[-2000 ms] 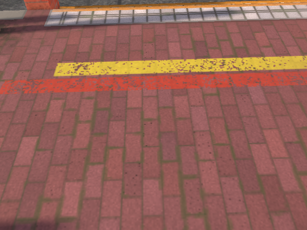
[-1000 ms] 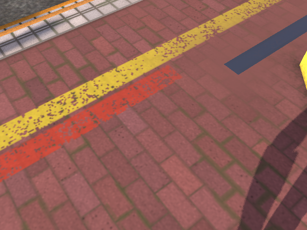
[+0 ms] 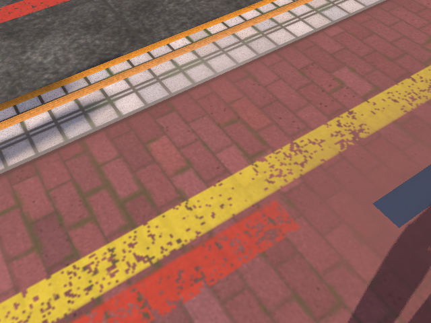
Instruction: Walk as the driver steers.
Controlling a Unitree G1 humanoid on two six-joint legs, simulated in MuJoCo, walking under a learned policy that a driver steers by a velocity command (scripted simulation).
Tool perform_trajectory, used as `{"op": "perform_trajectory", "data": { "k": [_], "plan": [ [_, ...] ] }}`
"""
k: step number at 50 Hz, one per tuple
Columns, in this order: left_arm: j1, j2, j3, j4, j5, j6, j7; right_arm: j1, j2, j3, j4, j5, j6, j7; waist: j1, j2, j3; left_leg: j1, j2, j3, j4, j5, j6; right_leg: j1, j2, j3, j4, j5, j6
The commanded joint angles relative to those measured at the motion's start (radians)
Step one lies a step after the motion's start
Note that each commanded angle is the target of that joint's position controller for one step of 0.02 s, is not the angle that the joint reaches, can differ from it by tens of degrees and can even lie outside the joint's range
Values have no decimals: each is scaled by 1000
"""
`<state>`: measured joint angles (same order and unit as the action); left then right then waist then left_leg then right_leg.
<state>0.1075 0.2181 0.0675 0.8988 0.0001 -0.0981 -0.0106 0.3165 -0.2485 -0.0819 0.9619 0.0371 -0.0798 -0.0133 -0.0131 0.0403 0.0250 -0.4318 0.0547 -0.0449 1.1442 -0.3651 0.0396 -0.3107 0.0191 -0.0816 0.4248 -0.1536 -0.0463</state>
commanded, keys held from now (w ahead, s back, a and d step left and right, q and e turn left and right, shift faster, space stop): w+q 0.08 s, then q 0.26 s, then no key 0.66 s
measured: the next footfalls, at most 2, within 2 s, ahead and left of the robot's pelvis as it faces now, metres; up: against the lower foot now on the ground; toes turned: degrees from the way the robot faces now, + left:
left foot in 0.36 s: +0.33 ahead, +0.13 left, +0.00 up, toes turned +13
right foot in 0.80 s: +0.35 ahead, -0.10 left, +0.00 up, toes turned +17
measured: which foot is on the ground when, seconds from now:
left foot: up 0.00-0.34, down 0.36-1.00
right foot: down 0.00-0.34, up 0.36-0.78, down 0.80-1.00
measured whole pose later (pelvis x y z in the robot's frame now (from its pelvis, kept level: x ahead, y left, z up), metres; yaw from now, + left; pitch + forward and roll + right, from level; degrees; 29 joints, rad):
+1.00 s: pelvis +0.28 +0.02 +0.00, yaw +16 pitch +0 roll +0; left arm 0.19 0.23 0.05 1.00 0.01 -0.03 0.03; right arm 0.14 -0.23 -0.04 0.86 -0.01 0.01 -0.01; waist 0.00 0.02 0.02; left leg -0.30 -0.06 -0.04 0.51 -0.21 0.03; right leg -0.22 -0.03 0.02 0.52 -0.30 0.03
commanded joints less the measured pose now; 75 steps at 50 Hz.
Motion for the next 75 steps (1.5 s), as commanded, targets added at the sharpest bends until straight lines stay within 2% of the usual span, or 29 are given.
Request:
{"op": "perform_trajectory", "data": {
  "k": [1, 4, 7, 10, 13, 15, 16, 17, 18, 19, 20, 21, 22, 23, 24, 26, 28, 31, 34, 37, 39, 40, 41, 42, 43, 45, 47, 55, 75],
  "plan": [
    [52, 77, 18, -3, 12, -17, 1, -6, -57, -25, -68, 2, 6, -5, 20, -150, -54, -211, 98, -58, 13, 108, 7, 209, -271, 235, -267, 54, -137],
    [74, 108, 26, 25, 16, -23, 13, -50, -41, -26, -92, 0, 27, -4, 6, -109, -7, -269, 95, -69, -64, 209, -6, 175, -269, 125, -296, 194, -140],
    [38, 132, 24, 22, 18, -14, 33, -127, -34, -19, -133, -19, 24, 11, -4, -103, 28, -213, 61, -11, -289, 368, -20, 126, -223, -25, -268, 461, -110],
    [87, 164, 27, 36, 5, 1, 54, -241, -9, -1, -183, -30, 27, 35, 36, -88, 21, -136, 25, 74, -452, 480, -17, 149, -220, -87, -230, 545, -96],
    [104, 199, 36, 45, -15, 27, 64, -257, -46, -6, -222, -30, 40, 57, 25, -103, -5, -140, 7, 81, -517, 394, 9, 287, -269, -89, -139, 617, -83],
    [78, 223, 48, 30, -27, 45, 72, -205, -93, -21, -230, -35, 44, 69, -17, -124, -44, -72, -33, 108, -535, 282, 42, 337, -284, -91, -14, 764, -63],
    [62, 232, 52, 18, -30, 54, 76, -128, -125, -35, -216, -34, 43, 73, -56, -116, -82, 13, -65, 123, -575, 271, 63, 342, -269, -96, 105, 791, -45],
    [58, 222, 50, 8, -28, 62, 76, -21, -170, -57, -189, -34, 39, 67, -109, -72, -137, 170, -98, 117, -672, 378, 92, 299, -214, -113, 297, 700, -5],
    [118, 173, 33, -9, 7, 59, 64, 16, -257, -76, -195, -43, 40, 40, -91, 113, -225, 426, 71, -112, -650, 845, 155, 75, -132, -122, 597, 257, 57],
    [235, 79, 0, -26, 37, 46, 42, -44, -309, -67, -232, -64, 36, 34, 20, 258, -367, 700, 329, -552, -641, 1201, 388, -251, 64, 11, 934, -580, 114],
    [214, 154, 12, -7, 4, 35, 23, -34, -231, -47, -257, -60, 42, 37, -41, 111, -489, 678, 329, -547, -703, 1013, 401, -263, 19, 188, 1008, -554, 96],
    [131, 174, 19, -27, -29, 39, 21, -115, -183, -32, -275, -51, 40, 36, -36, 48, -361, 570, 281, -423, -726, 866, 348, -326, -20, 173, 983, -464, 82],
    [89, 165, 20, -23, -24, 51, 34, -165, -141, -21, -272, -34, 42, 31, -15, -41, -251, 441, 226, -322, -751, 739, 284, -338, -66, 153, 903, -388, 83],
    [69, 172, 25, -20, -11, 68, 49, -194, -114, -10, -269, -31, 45, 25, 2, -47, -191, 317, 192, -273, -780, 659, 249, -296, -92, 152, 825, -340, 86],
    [77, 177, 30, -20, -6, 85, 56, -204, -117, -9, -266, -41, 46, 23, 26, -15, -171, 220, 164, -243, -807, 613, 234, -222, -96, 149, 784, -307, 86],
    [107, 151, 28, -12, -4, 98, 65, -205, -134, -11, -261, -61, 44, 19, 41, 33, -171, 156, 142, -206, -834, 611, 232, -158, -81, 135, 719, -263, 93],
    [100, 139, 26, -11, -3, 101, 72, -203, -140, -12, -254, -60, 43, 9, 40, 44, -176, 162, 135, -188, -843, 577, 226, -157, -82, 139, 624, -230, 103],
    [59, 137, 23, -14, -3, 109, 76, -217, -135, -7, -246, -58, 53, -3, 26, 61, -170, 152, 118, -183, -870, 350, 199, -128, -94, 146, 494, -169, 113],
    [27, 140, 22, -16, -6, 110, 74, -223, -127, 0, -233, -61, 60, -6, 10, 89, -127, 118, 105, -194, -900, 139, 184, -72, -89, 137, 372, -152, 114],
    [33, 134, 18, -4, -7, 99, 65, -212, -108, 11, -212, -57, 66, -6, 10, 85, -106, 139, 105, -216, -876, 78, 169, -10, -73, 120, 228, -154, 103],
    [77, 119, 11, 21, 3, 90, 51, -200, -87, 23, -195, -44, 71, -6, 42, 58, -94, 123, 73, -201, -832, 55, 118, 106, -57, 97, 10, -17, 71],
    [91, 147, 12, 25, 17, 86, 46, -161, -75, 28, -182, -47, 67, -4, 34, 22, -97, 96, 48, -186, -801, 49, 73, 169, -110, 151, -21, 56, 46],
    [86, 211, 22, 22, 21, 86, 46, -123, -75, 26, -180, -58, 59, 0, -14, -87, -95, 58, -20, -119, -729, 26, 36, 192, -190, 215, -1, 158, 9],
    [57, 205, 24, 40, 9, 87, 43, -129, -53, 26, -187, -57, 56, 4, -44, -206, -79, 112, -83, -25, -716, 70, 5, 79, -194, 234, -25, -7, -32],
    [36, 149, 11, 35, 8, 81, 38, -186, -71, 25, -187, -62, 57, 4, -19, -189, -65, 191, -78, -21, -693, 126, -7, 3, -170, 232, -63, -137, -21],
    [22, 149, 6, 37, 15, 67, 38, -213, -84, 17, -184, -52, 71, -3, -9, -162, -45, 227, -62, -36, -679, 188, 11, -26, -133, 195, -65, -145, 21],
    [46, 149, 4, 52, 8, 55, 42, -201, -84, 15, -172, -53, 78, -3, -1, -127, -44, 227, -50, -52, -686, 239, 25, 7, -115, 172, -37, -90, 33],
    [87, 135, -4, 88, 1, 70, 51, -196, -73, 13, -115, -43, 72, -3, 25, -42, -57, 235, -43, -54, -676, 354, 23, 79, -84, 143, 16, 24, 26],
    [106, 109, -20, 149, 5, 82, 51, -206, -82, 21, 21, -37, 78, -18, 20, -39, -18, 250, -37, -53, -701, 305, 15, 88, -49, 114, -12, -20, 35]
  ]
}}
Velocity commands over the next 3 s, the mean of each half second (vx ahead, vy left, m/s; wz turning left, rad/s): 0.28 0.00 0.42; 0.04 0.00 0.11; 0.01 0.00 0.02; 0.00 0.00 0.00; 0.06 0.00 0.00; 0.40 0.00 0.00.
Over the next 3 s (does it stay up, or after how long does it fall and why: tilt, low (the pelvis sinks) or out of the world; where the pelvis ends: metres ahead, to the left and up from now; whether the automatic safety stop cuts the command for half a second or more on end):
stays up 0.52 0.08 -0.01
